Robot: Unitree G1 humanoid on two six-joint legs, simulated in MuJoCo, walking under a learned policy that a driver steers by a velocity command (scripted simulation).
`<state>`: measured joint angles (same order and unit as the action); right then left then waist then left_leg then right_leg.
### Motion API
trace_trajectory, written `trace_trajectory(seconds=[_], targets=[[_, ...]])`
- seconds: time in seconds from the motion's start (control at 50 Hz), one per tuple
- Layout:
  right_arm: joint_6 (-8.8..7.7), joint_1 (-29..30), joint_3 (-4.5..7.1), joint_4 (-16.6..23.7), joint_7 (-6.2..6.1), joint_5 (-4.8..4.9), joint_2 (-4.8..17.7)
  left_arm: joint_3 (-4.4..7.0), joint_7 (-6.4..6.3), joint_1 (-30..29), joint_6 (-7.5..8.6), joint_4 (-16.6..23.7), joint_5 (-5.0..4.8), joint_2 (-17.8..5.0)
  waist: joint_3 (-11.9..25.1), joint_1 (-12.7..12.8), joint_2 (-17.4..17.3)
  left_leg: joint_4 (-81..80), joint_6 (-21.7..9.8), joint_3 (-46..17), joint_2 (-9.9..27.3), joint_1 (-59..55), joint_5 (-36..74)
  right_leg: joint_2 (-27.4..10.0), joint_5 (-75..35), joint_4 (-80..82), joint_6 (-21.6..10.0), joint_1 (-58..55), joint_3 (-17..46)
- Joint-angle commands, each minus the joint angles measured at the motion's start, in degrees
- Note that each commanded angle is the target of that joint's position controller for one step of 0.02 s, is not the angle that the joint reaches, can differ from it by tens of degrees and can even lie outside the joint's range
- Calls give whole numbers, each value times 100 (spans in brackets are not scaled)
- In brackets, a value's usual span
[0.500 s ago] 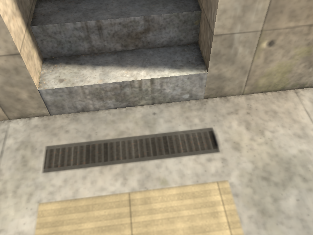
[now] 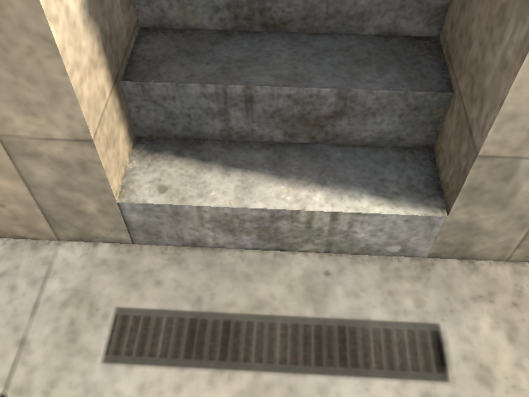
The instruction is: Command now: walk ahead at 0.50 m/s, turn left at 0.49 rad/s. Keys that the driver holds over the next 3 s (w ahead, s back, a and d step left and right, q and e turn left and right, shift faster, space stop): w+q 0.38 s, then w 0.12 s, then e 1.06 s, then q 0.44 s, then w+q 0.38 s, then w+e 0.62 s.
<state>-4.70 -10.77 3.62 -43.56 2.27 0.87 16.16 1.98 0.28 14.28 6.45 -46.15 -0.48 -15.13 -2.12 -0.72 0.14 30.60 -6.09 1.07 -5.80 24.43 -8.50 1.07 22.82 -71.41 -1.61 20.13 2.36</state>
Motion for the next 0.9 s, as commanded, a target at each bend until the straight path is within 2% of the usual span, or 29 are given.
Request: trace_trajectory(seconds=[0.02, 0.08, 0.14, 0.16, 0.2, 0.26, 0.32, 0.34, 0.36, 0.38, 0.4, 0.42, 0.44, 0.46, 0.5, 0.56, 0.58, 0.6, 0.66, 0.72, 0.74, 0.76, 0.78, 0.8, 0.82, 0.84, 0.86, 0.88, 0.9], targets=[[-18, -297, 124, 431, -65, -59, 569, 203, -24, -314, 170, 733, 108, -758, 585, 60, 130, -1645, -1202, -2561, 1643, -1767, 709, -604, -354, 242, 66, 1736, 378], [-21, -290, 171, 509, -147, -40, 734, 198, -112, -136, 19, 787, 153, -648, 415, 207, -155, -1811, -1183, -2023, 1425, -1063, 1603, -673, -559, 1097, 343, 1491, 168], [20, -372, 219, 535, -244, -9, 879, 97, -143, -721, -34, 1016, 194, -415, 362, 19, -289, -1750, -964, -1505, 1034, -711, 1547, -507, -1641, 2371, 557, 1265, 13], [90, -834, 250, 258, -157, -221, 944, -59, 17, -645, -236, 985, 475, -139, 450, -9, -401, -1629, -755, -1336, 815, -768, 1611, -442, -1840, 2521, 539, 980, -334], [157, -1127, 258, 202, -82, -147, 824, -66, 85, -964, -405, 1076, 362, -215, 386, -219, -488, -1489, -549, -1389, 736, -911, 1308, -359, -2186, 3078, 507, 902, -362], [198, -1140, 308, 324, -91, -234, 906, -32, 72, -1331, -324, 1235, 262, -473, 317, -362, -566, -1222, -550, -1959, 1020, -1343, 1229, -293, -1956, 3507, 502, 962, -216], [150, -906, 409, 385, -168, -277, 1108, 69, -5, -833, -188, 1211, 201, -763, 308, -30, -543, -805, -362, -2586, 1302, -1484, 864, -239, -1226, 4150, 319, 176, 40], [131, -769, 394, 395, -165, -248, 1057, 99, -54, -301, -118, 1078, 224, -808, 423, 265, -426, -313, -241, -2517, 1086, -1296, 904, -177, -1175, 4546, 205, -562, 17], [29, -737, 330, 404, -115, -185, 815, 173, -130, 289, -16, 992, 419, -1083, 893, 553, 112, 824, -63, -2113, 668, -923, 919, -753, -796, 4823, -36, -1657, 592], [6, -828, 202, 605, -114, 29, 385, 304, -202, 860, -17, 1019, 581, -1668, 1479, 721, 1164, 2402, 177, -1122, -108, 362, -716, -2132, 399, 5424, -491, -2963, 2500], [40, -1047, 183, 674, -112, -131, 553, 402, -151, 873, -82, 828, 534, -1800, 1503, 412, 1867, 3135, 161, -699, -214, 1368, -2359, -2709, 716, 5878, -958, -3021, 4367], [126, -1013, 198, 398, -124, -208, 739, 287, -91, 592, -108, 907, 456, -1198, 988, 312, 863, 3493, 118, -901, 235, 1428, -1964, -2519, 1193, 5832, -962, -2530, 3770], [152, -769, 158, 296, -58, -261, 678, 195, -34, 492, -93, 863, 380, -778, 613, 360, 318, 3434, 146, -854, 355, 1293, -1575, -2216, 765, 5842, -893, -2074, 3009], [171, -615, 136, 294, -4, -292, 582, 143, -12, 389, -73, 799, 352, -616, 376, 285, 305, 3155, 189, -832, 491, 1132, -1313, -1924, -7, 5954, -745, -1729, 2288], [253, -539, 107, 215, 15, -379, 523, 122, -26, 460, 36, 620, 266, -573, 210, 205, 683, 2935, 259, -677, 568, 934, -1034, -1570, -1535, 6020, -612, -1523, 1370], [241, -476, 43, 165, -27, -395, 389, 141, 34, 694, 158, 320, 149, -630, 301, 38, 644, 2619, 375, -531, 451, 819, -798, -1439, -4634, 5713, -767, -1650, 732], [229, -397, 11, 168, -32, -407, 353, 139, 50, 685, 148, 247, 110, -625, 348, -14, 684, 2326, 438, -324, 512, 787, -673, -1358, -5194, 5644, -798, -1693, 549], [190, -175, -47, 211, -45, -339, 319, 147, 42, 582, 102, 193, 114, -667, 284, 16, 713, 1891, 527, -97, 545, 668, -467, -1165, -5551, 5675, -819, -1588, 382], [120, 309, -185, 241, -106, -267, 162, 186, 35, 758, -22, -66, 127, -705, 348, 182, 930, 693, 638, 164, 437, -61, 34, -881, -5839, 5486, -708, -1435, 105], [126, 315, -187, 172, -249, -197, 341, 253, 7, 804, -108, -254, 81, -817, 429, 122, 896, -7, 498, -26, 433, -520, 254, -1017, -5326, 5069, -608, -1512, 486], [95, 88, -165, 69, -296, -256, 397, 296, -6, 612, -114, -246, 52, -903, 487, -55, 752, -460, 430, -78, 434, -936, 632, -921, -5169, 4736, -493, -1397, 543], [36, -173, -129, -69, -364, -331, 519, 285, -21, 535, -119, -235, -16, -827, 614, -162, 522, -865, 375, -56, 500, -1518, 1140, -710, -4895, 4322, -354, -1196, 541], [-10, -509, -81, -156, -425, -465, 743, 203, -39, 492, -89, -140, -93, -541, 913, -272, 222, -777, 255, -500, 1134, -2342, 2168, -516, -3923, 3794, -185, -684, 564], [12, -642, 27, -26, -486, -479, 1228, 66, -112, 888, -141, -5, -129, -40, 1419, -137, -806, -433, -312, -1703, 2784, -3347, 4710, 85, -699, 2565, -20, 294, 163], [162, -651, 85, -66, -489, -231, 1278, 122, -235, 1249, -390, -179, -42, -215, 1763, -139, -1320, -664, -1003, -2292, 3361, -3087, 5027, 439, 1656, 1505, -27, 548, -171], [233, -466, 19, -29, -492, -100, 919, 215, -250, 1198, -558, -324, 144, -526, 1365, -5, -732, -919, -967, -1987, 3076, -2701, 3847, 144, 1539, 978, -54, 710, 24], [246, -54, -95, 48, -510, -136, 562, 272, -219, 889, -649, -290, 204, -610, 925, 104, -545, -1117, -675, -1544, 2661, -2237, 2999, 1, 1147, 997, 11, 762, 61], [278, 192, -152, 70, -537, -158, 407, 280, -183, 737, -711, -275, 184, -570, 658, 191, -659, -1317, -507, -1107, 2390, -1873, 2567, -86, 856, 1106, 110, 668, 27], [270, 349, -147, 74, -565, -167, 432, 270, -137, 650, -794, -248, 226, -514, 521, 268, -882, -1450, -460, -761, 2207, -1499, 2421, -108, 547, 1120, 220, 430, -59]])
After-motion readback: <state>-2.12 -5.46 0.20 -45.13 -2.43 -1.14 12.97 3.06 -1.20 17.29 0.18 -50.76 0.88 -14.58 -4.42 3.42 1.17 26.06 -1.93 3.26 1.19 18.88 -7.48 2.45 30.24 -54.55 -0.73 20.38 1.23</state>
